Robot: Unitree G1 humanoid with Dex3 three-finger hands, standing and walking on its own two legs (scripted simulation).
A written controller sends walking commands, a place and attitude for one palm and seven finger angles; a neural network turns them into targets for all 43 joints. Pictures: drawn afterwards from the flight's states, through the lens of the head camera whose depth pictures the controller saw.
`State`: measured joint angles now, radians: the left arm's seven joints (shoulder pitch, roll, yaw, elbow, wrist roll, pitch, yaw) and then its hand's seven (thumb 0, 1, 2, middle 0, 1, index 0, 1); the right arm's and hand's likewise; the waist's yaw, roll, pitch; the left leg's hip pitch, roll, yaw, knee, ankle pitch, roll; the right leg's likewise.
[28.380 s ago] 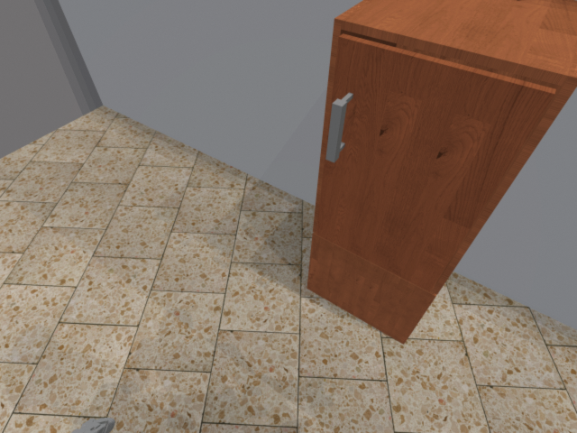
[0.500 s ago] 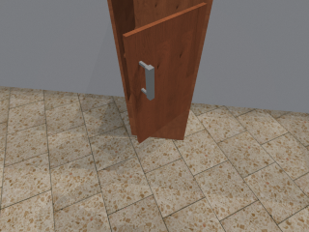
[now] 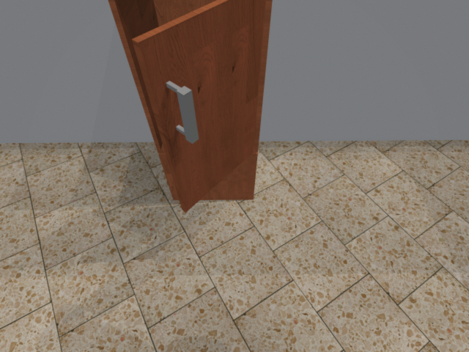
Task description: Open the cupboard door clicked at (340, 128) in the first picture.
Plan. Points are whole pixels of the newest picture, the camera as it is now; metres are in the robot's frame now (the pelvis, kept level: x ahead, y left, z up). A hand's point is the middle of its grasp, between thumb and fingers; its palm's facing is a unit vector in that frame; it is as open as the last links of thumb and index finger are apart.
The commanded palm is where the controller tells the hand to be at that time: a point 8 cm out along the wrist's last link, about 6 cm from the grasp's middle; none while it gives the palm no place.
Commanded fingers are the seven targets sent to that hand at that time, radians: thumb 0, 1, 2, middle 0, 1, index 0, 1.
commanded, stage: walk to a spot facing it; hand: left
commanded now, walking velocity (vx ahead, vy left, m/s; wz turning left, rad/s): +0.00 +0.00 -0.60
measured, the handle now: (182, 113) +0.58 +0.16 +0.05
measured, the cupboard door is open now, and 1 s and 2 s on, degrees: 48 48 48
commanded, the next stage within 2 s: none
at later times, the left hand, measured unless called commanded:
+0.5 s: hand out of the picture +0.12 +0.20 -0.17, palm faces -0.22 -0.94 -0.24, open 7.4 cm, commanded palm none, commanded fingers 0.00 0.90 0.90 -0.20 -0.30 -0.20 -0.30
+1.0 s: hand (184, 312) +0.21 +0.12 -0.17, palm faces -0.58 -0.79 -0.20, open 7.4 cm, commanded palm none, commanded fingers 0.00 0.90 0.90 -0.20 -0.30 -0.20 -0.30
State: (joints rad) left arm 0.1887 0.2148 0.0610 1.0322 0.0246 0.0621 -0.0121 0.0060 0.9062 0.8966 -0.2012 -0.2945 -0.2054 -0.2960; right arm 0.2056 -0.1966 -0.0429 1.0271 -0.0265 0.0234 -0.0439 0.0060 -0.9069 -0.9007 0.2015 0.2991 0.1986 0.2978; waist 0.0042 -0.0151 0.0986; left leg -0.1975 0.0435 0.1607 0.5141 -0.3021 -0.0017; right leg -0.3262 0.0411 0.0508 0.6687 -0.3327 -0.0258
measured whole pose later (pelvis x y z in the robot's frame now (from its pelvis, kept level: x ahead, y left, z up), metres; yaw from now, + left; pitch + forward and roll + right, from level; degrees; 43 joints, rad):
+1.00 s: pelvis +0.01 +0.01 +0.00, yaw -35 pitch +1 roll -1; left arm 0.13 0.27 0.07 0.89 0.02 0.08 -0.04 0.01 0.91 0.90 -0.20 -0.29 -0.21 -0.30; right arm 0.25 -0.25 -0.03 0.89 -0.03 0.00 -0.04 0.01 -0.91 -0.90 0.20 0.30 0.20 0.30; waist -0.02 -0.04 0.11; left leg -0.31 0.08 0.07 0.62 -0.31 -0.01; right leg -0.51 0.04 0.05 0.98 -0.46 0.03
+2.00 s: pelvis +0.10 -0.20 -0.01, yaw -71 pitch +1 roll -2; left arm 0.24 0.20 0.06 0.98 0.03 -0.01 -0.04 0.01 0.92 0.90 -0.20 -0.29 -0.21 -0.30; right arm 0.22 -0.21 -0.04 0.89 -0.03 -0.07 0.01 0.01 -0.91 -0.90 0.20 0.30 0.20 0.30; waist -0.03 -0.01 0.05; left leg -0.38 0.11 0.08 0.58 -0.27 -0.04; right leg -0.26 0.03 0.02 0.59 -0.36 -0.02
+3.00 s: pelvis +0.15 -0.66 +0.00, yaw -78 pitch +0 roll +0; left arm 0.16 0.17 0.06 1.01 0.02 -0.07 0.00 0.00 0.92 0.90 -0.20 -0.29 -0.20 -0.30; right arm 0.30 -0.18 -0.05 1.09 -0.02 0.00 -0.01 0.01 -0.92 -0.90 0.20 0.30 0.20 0.30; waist -0.04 0.00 0.06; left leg -0.42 0.10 0.08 0.99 -0.45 -0.04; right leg -0.25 -0.05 -0.16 0.53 -0.29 -0.02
